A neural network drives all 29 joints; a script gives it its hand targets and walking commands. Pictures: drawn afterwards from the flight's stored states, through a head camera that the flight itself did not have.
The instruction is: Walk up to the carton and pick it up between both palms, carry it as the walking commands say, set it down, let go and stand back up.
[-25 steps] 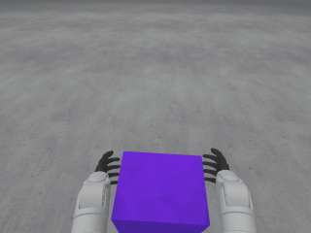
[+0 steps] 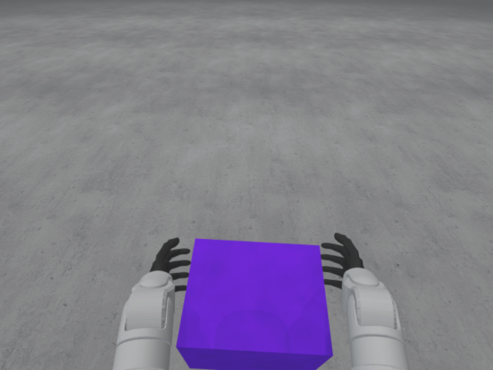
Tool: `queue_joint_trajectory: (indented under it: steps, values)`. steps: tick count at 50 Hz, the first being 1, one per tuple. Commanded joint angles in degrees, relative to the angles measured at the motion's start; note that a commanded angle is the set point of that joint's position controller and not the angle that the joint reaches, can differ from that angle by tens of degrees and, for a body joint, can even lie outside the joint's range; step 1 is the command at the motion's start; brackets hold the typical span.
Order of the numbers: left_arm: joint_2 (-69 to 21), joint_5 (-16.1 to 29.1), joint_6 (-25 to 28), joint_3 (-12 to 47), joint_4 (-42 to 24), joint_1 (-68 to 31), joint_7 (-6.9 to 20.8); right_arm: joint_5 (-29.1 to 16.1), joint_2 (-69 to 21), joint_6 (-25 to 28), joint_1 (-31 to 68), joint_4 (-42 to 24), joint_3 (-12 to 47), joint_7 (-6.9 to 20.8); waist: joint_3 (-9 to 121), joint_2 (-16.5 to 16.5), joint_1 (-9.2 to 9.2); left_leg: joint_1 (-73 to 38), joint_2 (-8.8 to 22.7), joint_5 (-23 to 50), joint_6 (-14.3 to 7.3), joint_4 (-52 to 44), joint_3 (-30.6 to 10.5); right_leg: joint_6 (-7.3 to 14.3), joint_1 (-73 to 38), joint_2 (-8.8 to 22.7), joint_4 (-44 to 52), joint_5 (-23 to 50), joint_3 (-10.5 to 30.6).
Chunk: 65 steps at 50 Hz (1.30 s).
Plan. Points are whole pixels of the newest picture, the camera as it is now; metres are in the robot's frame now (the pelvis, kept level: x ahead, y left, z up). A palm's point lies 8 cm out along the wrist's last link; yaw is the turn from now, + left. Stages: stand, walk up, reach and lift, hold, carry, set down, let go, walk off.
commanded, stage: hold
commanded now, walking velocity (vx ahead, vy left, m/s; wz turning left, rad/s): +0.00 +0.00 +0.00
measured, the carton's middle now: (253, 308) +0.29 +0.00 -0.04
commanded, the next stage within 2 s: carry in 0.36 s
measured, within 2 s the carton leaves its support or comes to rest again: neither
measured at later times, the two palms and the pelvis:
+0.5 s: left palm (172, 276) +0.29 +0.14 +0.05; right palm (359, 273) +0.29 -0.17 +0.06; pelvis +0.00 -0.01 -0.01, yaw -2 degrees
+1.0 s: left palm (230, 297) +0.23 +0.04 +0.08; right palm (437, 299) +0.23 -0.26 +0.08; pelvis -0.03 -0.11 -0.02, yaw +0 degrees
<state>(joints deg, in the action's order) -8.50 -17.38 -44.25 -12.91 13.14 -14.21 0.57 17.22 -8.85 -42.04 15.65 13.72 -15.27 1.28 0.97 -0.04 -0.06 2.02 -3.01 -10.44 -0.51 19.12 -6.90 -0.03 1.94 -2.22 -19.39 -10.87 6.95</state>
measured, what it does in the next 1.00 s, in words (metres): steps to the right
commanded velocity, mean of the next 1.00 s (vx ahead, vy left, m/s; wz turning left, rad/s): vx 0.00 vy -0.14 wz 0.00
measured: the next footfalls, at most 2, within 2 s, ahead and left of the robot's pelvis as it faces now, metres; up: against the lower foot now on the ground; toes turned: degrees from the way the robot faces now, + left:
left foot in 1.16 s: -0.02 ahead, -0.04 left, +0.00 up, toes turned +11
right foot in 1.48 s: -0.01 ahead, -0.36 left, +0.00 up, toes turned -10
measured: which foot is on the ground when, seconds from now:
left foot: down 0.00-0.90, up 0.92-1.00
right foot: down 0.00-1.00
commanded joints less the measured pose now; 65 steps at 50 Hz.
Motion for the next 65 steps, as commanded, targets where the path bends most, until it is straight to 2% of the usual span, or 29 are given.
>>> queue_joint_trajectory:
  steps: [1,17,18,21,23,25,28,30,32,35,36,37,38,39,41,44,45,46,47,48,51,55,57,58,59,60,61,62,65]
  values:
    - [-49.9,16.7,2.8,30.8,-3.6,-29.4,14.9,-15.3,-52.0,-0.2,22.3,2.2,31.1,15.0,9.8,0.1,0.03,-2.6,-1.8,8.8,1.0,-2.4,1.9,-0.4,-0.1,-2.0,2.8,9.1,-2.5]
    - [-49.0,16.8,2.8,31.4,-5.4,-27.7,14.5,-15.4,-51.5,-0.3,20.5,0.5,31.9,14.6,10.0,0.1,-0.08,-2.2,-2.0,9.9,1.0,-2.1,1.9,-0.5,-0.5,-2.0,2.5,10.6,-2.4]
    - [-49.2,18.9,2.6,34.0,-6.2,-31.4,15.0,-15.1,-50.1,-0.1,21.4,-1.1,32.7,14.7,10.1,0.0,0.06,6.4,10.5,1.9,-0.2,3.4,-2.6,0.3,8.6,6.8,-4.1,1.7,-2.0]
    - [-50.9,20.8,1.2,36.1,-7.9,-31.7,14.5,-16.8,-51.2,-1.3,21.1,-2.1,35.3,14.1,12.7,-5.2,-0.18,11.7,16.4,-3.4,-2.7,1.4,-10.3,0.5,13.9,4.3,-11.6,-3.3,-1.8]
    - [-53.1,23.8,-0.3,39.6,-11.8,-33.6,14.0,-18.3,-52.6,-2.4,21.8,-6.2,37.5,13.1,14.4,-7.7,0.03,14.1,19.1,1.8,-4.8,1.0,-13.1,0.5,14.4,3.4,-15.2,-5.8,-2.9]
    - [-54.2,25.9,-2.1,42.6,-15.3,-33.3,13.2,-19.8,-53.4,-4.2,21.7,-10.5,39.6,12.0,15.7,-8.1,0.15,14.7,19.0,9.6,-5.2,4.5,-11.2,0.9,14.3,3.4,-12.5,-6.5,-3.2]
    - [-54.9,26.7,-5.2,44.7,-20.0,-30.5,11.5,-23.0,-54.8,-7.8,21.2,-16.7,43.3,10.8,19.6,-0.8,-0.64,17.9,12.8,11.4,-1.2,16.1,-1.7,3.3,9.0,7.4,-10.3,15.0,0.8]
    - [-55.0,26.2,-7.8,44.4,-21.6,-25.4,9.6,-24.9,-54.5,-11.1,17.2,-19.7,45.1,9.7,21.7,7.1,-0.59,23.3,7.9,-3.3,1.2,24.6,4.7,8.0,5.5,14.1,-9.9,31.0,6.3]
    - [-55.7,26.6,-10.4,44.4,-25.5,-21.5,7.7,-28.7,-55.2,-14.0,17.8,-24.7,47.7,8.7,20.0,8.4,-0.26,23.7,5.7,-16.5,1.6,24.1,10.1,10.4,8.0,16.0,-9.5,36.2,6.4]
    - [-55.2,28.2,-14.0,44.8,-33.2,-19.0,5.0,-32.4,-56.5,-17.9,16.7,-31.7,49.4,7.2,21.1,4.9,-1.02,14.7,7.8,-2.9,-0.1,14.5,9.5,7.4,14.1,11.4,-14.0,31.0,0.2]
    - [-54.6,28.9,-15.4,45.1,-35.3,-18.4,4.2,-32.8,-55.8,-19.3,15.2,-32.8,48.9,6.5,22.3,0.4,-1.29,8.5,13.1,10.1,-2.2,11.5,3.8,4.7,19.1,8.0,-19.1,23.4,-3.0]
    - [-52.8,29.1,-16.9,45.2,-37.3,-18.1,3.7,-32.3,-54.2,-20.4,12.4,-32.5,47.5,5.7,23.2,-12.2,-1.1,5.5,24.3,31.0,-6.6,9.4,-10.7,0.5,25.3,3.1,-26.4,5.8,-6.2]
    - [-52.8,29.0,-17.9,45.7,-38.9,-17.6,3.4,-32.3,-54.6,-21.4,11.9,-34.1,47.3,5.2,22.3,-17.8,-0.51,4.0,30.6,40.7,-11.7,7.6,-16.1,-0.8,30.2,1.5,-30.9,-18.3,-7.7]
    - [-53.4,30.2,-18.7,46.8,-41.9,-18.2,3.1,-32.5,-55.1,-22.2,12.3,-37.8,48.1,4.7,21.0,-14.1,-0.6,4.6,30.9,41.1,-12.5,7.3,-14.9,-0.8,31.6,3.6,-33.4,-20.2,-6.6]
    - [-53.9,33.6,-20.5,49.0,-46.8,-18.2,2.4,-32.6,-55.5,-23.8,11.9,-42.0,48.8,3.1,20.1,-11.3,-0.32,7.9,26.3,31.2,-7.8,8.3,-6.8,-0.4,28.0,5.7,-24.1,-15.8,-6.4]
    - [-51.7,34.9,-23.5,47.7,-46.0,-15.3,1.5,-30.9,-52.3,-26.4,6.6,-42.9,46.9,1.1,20.8,-8.4,-0.29,14.6,17.0,18.3,-1.2,15.4,4.6,0.5,13.5,1.5,-5.8,-5.3,-12.9]
    - [-50.6,34.6,-24.4,46.9,-45.4,-14.4,1.3,-30.4,-51.0,-27.3,5.4,-42.7,46.3,0.6,19.9,-1.8,-0.53,20.5,13.2,6.7,1.1,21.3,7.9,1.8,8.4,5.8,-2.0,2.9,-7.5]
    - [-49.4,34.0,-25.2,46.1,-44.6,-14.0,1.1,-29.3,-49.4,-28.3,5.1,-43.8,46.1,0.1,19.2,13.8,-0.37,33.5,7.0,-17.4,4.0,30.2,13.6,7.5,3.9,20.0,-1.7,19.2,8.4]
    - [-49.7,34.5,-25.8,46.2,-44.9,-13.7,1.1,-30.7,-48.9,-28.9,7.6,-44.9,46.5,0.1,19.5,15.4,0.18,33.3,7.5,-27.8,4.0,40.4,11.8,12.6,7.4,21.9,-3.2,25.2,8.2]
    - [-49.6,34.3,-26.2,45.6,-45.8,-14.0,1.2,-31.7,-49.7,-29.4,9.3,-44.7,46.7,0.2,18.5,10.4,0.58,32.5,7.5,-25.8,3.7,45.4,10.9,13.5,10.0,20.1,-3.2,22.9,4.7]
    - [-50.9,33.5,-26.5,44.4,-46.0,-14.4,0.8,-33.1,-51.3,-29.6,10.6,-44.8,47.3,0.4,17.1,6.6,0.52,30.8,7.5,-19.2,2.9,42.0,12.7,11.8,12.5,14.5,-4.2,15.1,-3.7]
    - [-49.9,32.8,-27.2,43.8,-45.4,-12.6,0.1,-32.9,-49.9,-30.5,9.6,-43.9,45.7,0.1,18.8,7.7,1.51,23.2,4.9,-17.2,1.3,25.2,15.5,12.4,11.9,14.6,-4.2,12.8,-2.6]
    - [-49.0,33.0,-27.7,43.7,-44.8,-12.6,-0.2,-32.3,-49.0,-31.1,8.1,-42.6,44.6,0.1,19.1,6.3,0.46,14.5,5.6,-9.6,0.5,9.7,16.5,10.1,14.9,13.5,-6.0,8.6,-4.0]
    - [-48.3,33.0,-27.9,43.7,-44.4,-12.8,-0.3,-32.0,-48.6,-31.3,8.1,-41.9,43.7,0.2,19.4,3.0,0.09,6.3,10.2,-5.3,0.2,3.6,12.0,7.0,21.1,11.6,-9.2,4.3,-5.8]
    - [-48.3,32.8,-28.2,44.0,-44.8,-13.2,-0.4,-31.4,-48.3,-31.3,7.5,-41.3,42.9,0.3,17.1,-7.7,-0.66,-1.5,23.4,2.4,-3.4,1.3,-3.0,2.9,34.4,7.4,-16.9,-4.6,-8.7]
    - [-49.0,34.0,-28.4,46.5,-47.8,-17.3,-0.1,-31.3,-49.9,-30.7,5.9,-40.2,43.0,0.4,13.8,-18.6,-0.75,3.3,36.8,16.0,-10.2,-0.4,-16.9,-0.2,39.0,3.4,-29.6,-18.8,-11.6]
    - [-50.4,33.8,-28.1,46.8,-48.0,-18.3,0.0,-32.1,-51.2,-30.6,7.6,-41.5,43.9,0.7,12.9,-10.4,-0.45,6.4,35.6,20.5,-12.7,0.1,-14.1,-0.7,38.0,4.7,-40.1,-18.8,-7.2]
    - [-51.2,34.0,-28.1,46.8,-47.1,-18.1,0.2,-31.8,-51.6,-30.4,8.3,-41.4,43.6,0.9,12.8,-5.8,-0.33,8.3,32.5,16.0,-11.3,0.7,-9.2,-1.0,37.2,5.6,-43.9,-16.2,-5.4]
    - [-52.5,34.4,-27.4,47.2,-46.3,-17.9,0.5,-31.9,-52.5,-29.6,9.8,-42.2,43.7,1.3,13.1,-9.1,-0.05,8.9,23.4,14.4,-5.4,2.3,4.5,-2.1,33.7,5.6,-38.8,-10.7,-8.5]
